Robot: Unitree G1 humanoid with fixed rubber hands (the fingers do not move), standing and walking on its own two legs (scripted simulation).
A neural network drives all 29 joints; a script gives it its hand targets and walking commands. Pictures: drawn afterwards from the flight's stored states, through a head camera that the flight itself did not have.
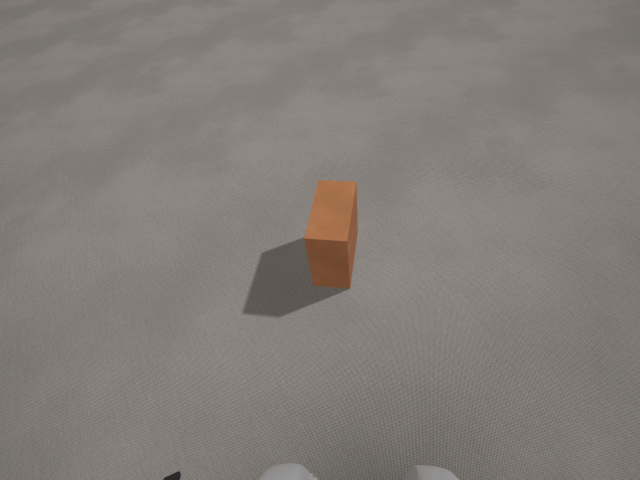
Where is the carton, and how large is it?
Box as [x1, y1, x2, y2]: [304, 180, 357, 288]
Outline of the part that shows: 318,180 304,237 313,285 349,288 357,233 356,182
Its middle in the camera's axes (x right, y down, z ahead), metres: +0.05 -0.02 +1.44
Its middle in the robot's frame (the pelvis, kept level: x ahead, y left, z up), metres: +0.99 +0.02 -0.61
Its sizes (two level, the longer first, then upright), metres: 0.283 0.141 0.278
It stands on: the floor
